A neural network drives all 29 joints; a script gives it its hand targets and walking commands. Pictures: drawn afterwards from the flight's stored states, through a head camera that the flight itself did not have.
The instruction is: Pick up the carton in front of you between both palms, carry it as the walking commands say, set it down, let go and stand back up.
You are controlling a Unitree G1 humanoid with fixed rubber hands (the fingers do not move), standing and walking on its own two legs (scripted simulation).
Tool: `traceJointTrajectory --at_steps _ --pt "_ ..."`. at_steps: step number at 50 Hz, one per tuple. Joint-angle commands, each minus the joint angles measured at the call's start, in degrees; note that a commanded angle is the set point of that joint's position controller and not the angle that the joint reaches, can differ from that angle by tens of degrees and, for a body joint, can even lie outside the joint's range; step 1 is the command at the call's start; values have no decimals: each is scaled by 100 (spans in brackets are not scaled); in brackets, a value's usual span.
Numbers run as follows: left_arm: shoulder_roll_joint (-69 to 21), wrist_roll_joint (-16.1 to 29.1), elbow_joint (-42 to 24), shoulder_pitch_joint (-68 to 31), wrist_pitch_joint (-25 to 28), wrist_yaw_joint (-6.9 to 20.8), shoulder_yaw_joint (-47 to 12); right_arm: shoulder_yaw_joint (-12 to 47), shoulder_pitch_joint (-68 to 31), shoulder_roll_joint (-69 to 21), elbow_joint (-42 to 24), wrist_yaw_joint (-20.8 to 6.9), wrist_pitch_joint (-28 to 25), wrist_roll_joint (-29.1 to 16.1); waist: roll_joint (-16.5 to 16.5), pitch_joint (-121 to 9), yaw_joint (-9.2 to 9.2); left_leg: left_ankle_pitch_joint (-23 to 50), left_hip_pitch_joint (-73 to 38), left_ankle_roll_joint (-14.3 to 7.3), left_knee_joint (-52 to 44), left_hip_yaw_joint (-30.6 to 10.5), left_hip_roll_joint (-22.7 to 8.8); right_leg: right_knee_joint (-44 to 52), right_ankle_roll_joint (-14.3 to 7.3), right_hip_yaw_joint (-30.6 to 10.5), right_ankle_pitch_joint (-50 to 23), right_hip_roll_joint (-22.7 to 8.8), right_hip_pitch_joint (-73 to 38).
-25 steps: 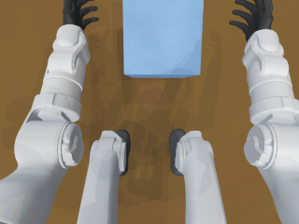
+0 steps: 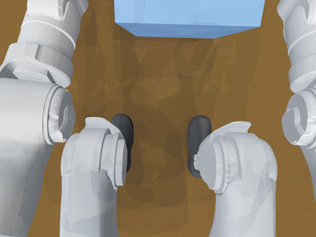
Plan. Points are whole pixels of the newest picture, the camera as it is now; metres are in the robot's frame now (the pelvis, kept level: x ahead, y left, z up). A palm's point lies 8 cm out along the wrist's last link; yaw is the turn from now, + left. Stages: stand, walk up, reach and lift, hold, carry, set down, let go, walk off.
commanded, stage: reach and lift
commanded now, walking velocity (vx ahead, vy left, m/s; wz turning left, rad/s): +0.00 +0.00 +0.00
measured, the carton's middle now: out of the picture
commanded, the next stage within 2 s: none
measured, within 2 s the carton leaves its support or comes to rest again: leaves its support in 0.84 s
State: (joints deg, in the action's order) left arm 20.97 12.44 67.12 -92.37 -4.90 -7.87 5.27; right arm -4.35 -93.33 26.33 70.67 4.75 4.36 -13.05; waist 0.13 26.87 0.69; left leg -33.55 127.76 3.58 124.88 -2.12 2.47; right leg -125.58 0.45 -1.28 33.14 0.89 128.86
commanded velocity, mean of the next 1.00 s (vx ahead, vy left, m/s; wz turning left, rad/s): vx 0.00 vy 0.00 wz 0.00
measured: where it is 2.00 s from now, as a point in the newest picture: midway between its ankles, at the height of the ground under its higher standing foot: (158, 155)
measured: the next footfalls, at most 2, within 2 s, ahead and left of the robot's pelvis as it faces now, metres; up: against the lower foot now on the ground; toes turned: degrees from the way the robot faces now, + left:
none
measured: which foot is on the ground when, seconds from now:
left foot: down 0.00-1.00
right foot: down 0.00-1.00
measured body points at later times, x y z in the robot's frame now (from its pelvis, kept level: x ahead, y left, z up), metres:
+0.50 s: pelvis +0.00 +0.01 +0.00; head +0.38 -0.01 +0.22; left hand +0.58 +0.12 -0.18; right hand +0.58 -0.18 -0.18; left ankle +0.11 +0.13 -0.34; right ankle +0.11 -0.12 -0.34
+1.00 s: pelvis +0.01 +0.01 +0.01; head +0.35 -0.02 +0.31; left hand +0.57 +0.12 -0.10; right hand +0.55 -0.18 -0.11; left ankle +0.11 +0.14 -0.34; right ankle +0.11 -0.12 -0.34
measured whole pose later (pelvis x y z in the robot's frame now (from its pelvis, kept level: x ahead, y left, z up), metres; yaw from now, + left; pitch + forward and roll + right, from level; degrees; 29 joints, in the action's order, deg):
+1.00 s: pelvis +0.01 +0.01 +0.01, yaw -1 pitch +39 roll +1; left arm 9.1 2.9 43.2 -73.4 -17.5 -9.3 17.2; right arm -14.4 -74.3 11.6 44.3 7.6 18.8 -1.6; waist 2.0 9.8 0.9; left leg -35.1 127.6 5.0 123.3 -3.5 5.3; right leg -123.3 2.4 -2.9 33.7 2.8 128.9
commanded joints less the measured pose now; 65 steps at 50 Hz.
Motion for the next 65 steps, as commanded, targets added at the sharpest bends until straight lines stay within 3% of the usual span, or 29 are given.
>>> traceJointTrajectory --at_steps 1,5,10,16,21,23,24,28,30,33,38,43,46,48,50,53,56,60,65 --pt "733 47 -767 -1689 201 -3 -21 29 -1775 684 -754 43 -191 -76 16 -8072 58 2281 -3338 -87 -522 543 -26 773 147 132 -2659 46 -4066" --pt "620 119 -844 -1325 245 13 -122 -9 -1345 518 -769 110 -224 -25 62 -8342 138 2619 -3498 -68 -434 553 14 703 149 184 -3015 115 -4228" --pt "471 44 -568 -987 218 10 -33 -135 -1052 399 -550 86 -212 123 59 -7694 135 2310 -3313 -68 -570 476 48 777 161 273 -2474 97 -3545" --pt "401 -53 -458 -1170 211 20 52 -74 -1292 270 -591 19 -207 109 -22 -7295 37 1961 -3201 -87 -718 430 60 887 190 292 -1966 71 -3160" --pt "-173 32 -535 -1664 171 74 -242 158 -1679 -275 -627 -49 -163 30 9 -7195 92 1752 -3334 -86 -782 461 135 961 150 303 -1749 133 -3229" --pt "-555 -121 -544 -1795 131 126 -183 116 -1839 -641 -612 -116 -123 170 32 -7072 104 1666 -3415 -84 -774 479 184 960 139 308 -1675 188 -3299" --pt "-679 -289 -541 -1805 111 148 -42 89 -1891 -897 -576 -173 -85 252 -6 -7011 14 1624 -3460 -91 -774 507 205 948 154 317 -1629 213 -3312" --pt "-4448 -689 -789 -2652 -208 1107 -371 577 -2796 -4656 -940 -1162 242 528 -5 -6408 -39 1450 -3129 -191 -668 599 412 850 109 383 -1476 450 -3070" --pt "-5199 -837 -984 -2538 -393 1506 -302 443 -2564 -5491 -1111 -1546 444 648 15 -6188 0 1360 -2907 -226 -619 655 453 815 60 455 -1353 496 -2754" --pt "-5688 -841 -1238 -2387 -595 1748 -355 444 -2389 -5939 -1384 -1833 635 649 130 -6217 65 1411 -2864 -315 -560 664 443 792 -20 492 -1419 480 -2521" --pt "-6261 -458 -1902 -2528 -755 1809 -934 1014 -2664 -6430 -2167 -1886 806 265 135 -7518 91 1937 -3292 -352 -454 711 462 731 -49 523 -1999 510 -3173" --pt "-7055 56 -3123 -2776 -877 1670 -1579 1714 -3022 -7065 -3759 -1635 938 -75 -59 -11091 132 3372 -4136 -221 -493 828 589 700 32 518 -3984 589 -5431" --pt "-7425 -5 -3724 -2731 -1057 1603 -1797 1812 -2717 -7525 -4350 -1457 1148 97 -257 -12329 223 3392 -3864 -179 -759 889 698 826 87 527 -4559 651 -6247" --pt "-7527 -132 -3761 -2477 -1188 1601 -1839 1716 -2245 -7620 -4222 -1391 1303 352 -191 -11945 327 3088 -3655 -168 -1031 892 761 1110 105 575 -4257 695 -6058" --pt "-7629 -348 -3402 -2072 -1295 1646 -1646 1515 -1751 -7787 -3775 -1424 1429 615 -111 -10915 325 2625 -3447 -146 -1338 869 791 1479 135 653 -3522 740 -5289" --pt "-7674 -1020 -2524 -1519 -1430 1711 -872 930 -1374 -7984 -2975 -1592 1570 1109 -68 -9125 143 1581 -3100 -188 -1884 820 788 2001 131 724 -1940 741 -3906" --pt "-7481 -1683 -1903 -1296 -1523 1729 18 272 -1264 -7940 -2370 -1749 1655 1577 -126 -8059 -66 852 -2877 -289 -2353 784 789 2443 89 718 -991 748 -3231" --pt "-7396 -2006 -1811 -1366 -1535 1724 428 -209 -1315 -7822 -2189 -1831 1669 1911 -155 -8095 -65 613 -3130 -323 -2806 714 780 2870 34 689 -695 781 -3287" --pt "-7733 -1935 -2066 -1531 -1638 1814 177 -321 -1287 -7931 -2250 -1868 1735 2052 37 -8800 112 569 -3655 -260 -3220 692 764 3268 -7 692 -698 792 -3856"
